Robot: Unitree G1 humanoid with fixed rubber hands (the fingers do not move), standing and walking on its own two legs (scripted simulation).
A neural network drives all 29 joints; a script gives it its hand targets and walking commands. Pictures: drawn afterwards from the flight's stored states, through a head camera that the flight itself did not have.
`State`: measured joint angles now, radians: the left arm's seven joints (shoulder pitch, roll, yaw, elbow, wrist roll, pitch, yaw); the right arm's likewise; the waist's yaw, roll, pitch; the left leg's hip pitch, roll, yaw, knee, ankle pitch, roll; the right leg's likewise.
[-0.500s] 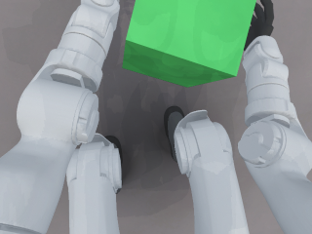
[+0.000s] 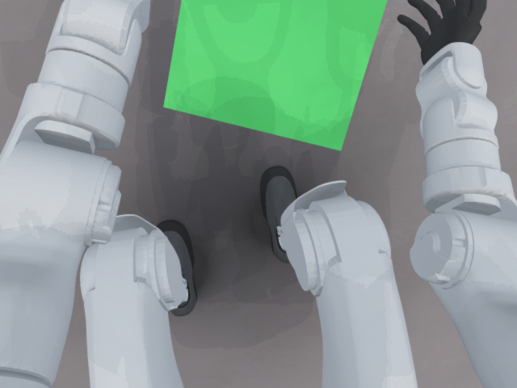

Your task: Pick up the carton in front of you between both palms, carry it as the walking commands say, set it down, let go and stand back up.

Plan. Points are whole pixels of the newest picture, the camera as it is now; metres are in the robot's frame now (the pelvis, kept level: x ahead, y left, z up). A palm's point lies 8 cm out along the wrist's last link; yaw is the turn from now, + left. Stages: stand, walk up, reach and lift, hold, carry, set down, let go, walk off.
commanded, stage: set down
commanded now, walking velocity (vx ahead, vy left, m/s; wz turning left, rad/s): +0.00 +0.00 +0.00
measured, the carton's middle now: (262, 56) +0.48 -0.10 -0.27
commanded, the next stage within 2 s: let go in 0.86 s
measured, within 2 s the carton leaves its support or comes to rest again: neither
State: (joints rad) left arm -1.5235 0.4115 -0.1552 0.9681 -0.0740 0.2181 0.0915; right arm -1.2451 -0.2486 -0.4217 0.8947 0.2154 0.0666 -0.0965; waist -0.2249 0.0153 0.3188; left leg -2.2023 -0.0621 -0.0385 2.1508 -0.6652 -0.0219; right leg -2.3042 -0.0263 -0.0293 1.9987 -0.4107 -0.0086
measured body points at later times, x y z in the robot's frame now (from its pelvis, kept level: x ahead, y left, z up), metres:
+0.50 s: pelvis +0.02 +0.00 +0.11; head +0.35 -0.03 +0.41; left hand +0.62 +0.03 -0.01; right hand +0.46 -0.32 -0.01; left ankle +0.08 +0.12 -0.36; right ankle +0.15 -0.12 -0.36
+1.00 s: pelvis +0.05 +0.00 +0.24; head +0.35 -0.02 +0.58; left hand +0.61 +0.05 +0.14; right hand +0.45 -0.31 +0.14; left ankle +0.08 +0.12 -0.36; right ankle +0.15 -0.12 -0.36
